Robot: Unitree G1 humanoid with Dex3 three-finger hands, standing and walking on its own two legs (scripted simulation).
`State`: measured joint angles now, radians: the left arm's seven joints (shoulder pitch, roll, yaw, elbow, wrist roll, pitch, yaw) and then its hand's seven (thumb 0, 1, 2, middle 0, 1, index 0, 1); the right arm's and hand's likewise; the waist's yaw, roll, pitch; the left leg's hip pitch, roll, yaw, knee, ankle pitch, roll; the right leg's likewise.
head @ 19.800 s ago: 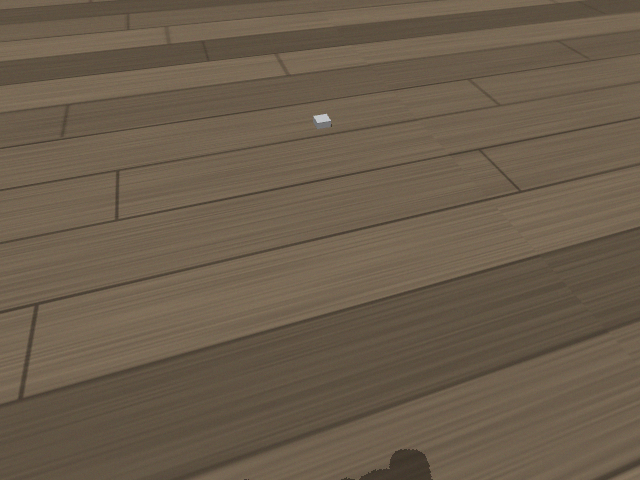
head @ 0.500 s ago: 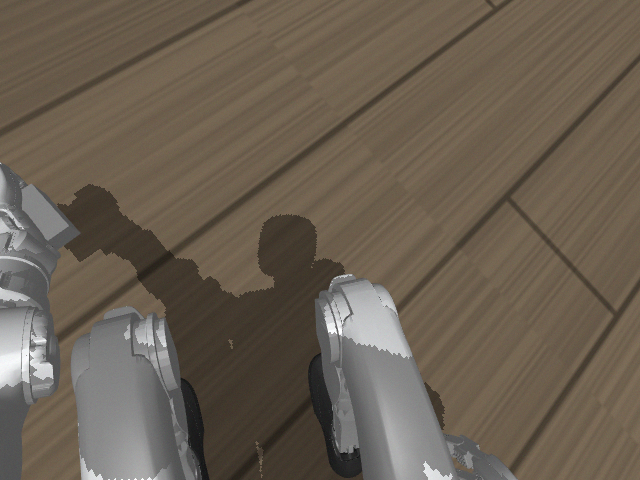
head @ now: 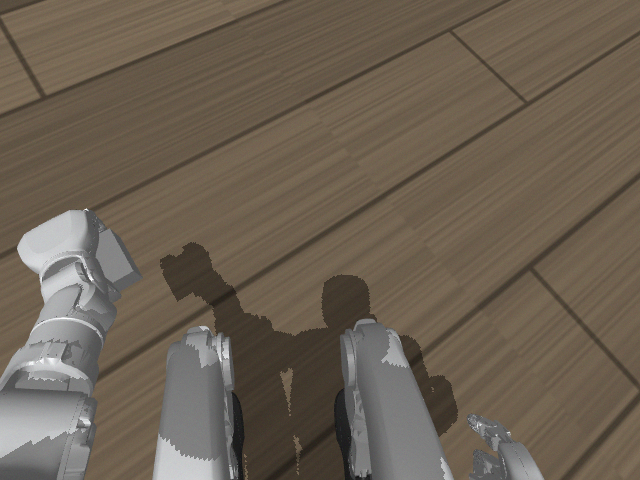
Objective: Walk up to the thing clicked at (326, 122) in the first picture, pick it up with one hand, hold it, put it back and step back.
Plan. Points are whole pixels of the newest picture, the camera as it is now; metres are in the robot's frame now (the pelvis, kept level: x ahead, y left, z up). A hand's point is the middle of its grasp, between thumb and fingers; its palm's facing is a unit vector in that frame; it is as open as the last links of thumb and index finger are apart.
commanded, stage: lift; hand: left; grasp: from above
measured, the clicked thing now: (99, 268) +0.41 +0.29 -0.15
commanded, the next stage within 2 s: hold in 0.98 s
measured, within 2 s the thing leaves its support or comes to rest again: neither
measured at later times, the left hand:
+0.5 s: hand out of the picture +0.38 +0.27 +0.10, palm faces -0.37 -0.28 -0.89, open 10.3 cm
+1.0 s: hand out of the picture +0.39 +0.26 +0.19, palm faces -0.37 -0.27 -0.89, open 10.3 cm
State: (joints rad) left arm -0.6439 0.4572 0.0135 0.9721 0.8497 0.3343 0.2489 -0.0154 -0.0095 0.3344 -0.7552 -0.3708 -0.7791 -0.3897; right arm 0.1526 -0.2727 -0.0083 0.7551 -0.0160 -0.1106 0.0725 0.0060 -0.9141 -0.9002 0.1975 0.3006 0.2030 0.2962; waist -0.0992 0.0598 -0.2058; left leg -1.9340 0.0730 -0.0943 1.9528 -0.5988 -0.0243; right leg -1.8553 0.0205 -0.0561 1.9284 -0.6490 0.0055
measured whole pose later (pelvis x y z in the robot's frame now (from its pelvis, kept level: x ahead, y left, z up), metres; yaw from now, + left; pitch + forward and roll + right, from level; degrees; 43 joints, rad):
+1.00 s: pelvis +0.09 +0.01 +0.28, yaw +4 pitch +11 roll -1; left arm -0.44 0.27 -0.19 0.94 0.80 0.43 0.23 -0.02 0.00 0.38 -0.72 -0.39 -0.74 -0.41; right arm 0.27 -0.25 -0.01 0.81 0.04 -0.10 -0.04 0.01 -0.89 -0.89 0.20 0.30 0.20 0.30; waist -0.06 0.04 -0.09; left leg -0.62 0.05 0.01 0.78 -0.35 -0.02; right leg -0.57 -0.01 -0.01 0.77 -0.39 0.01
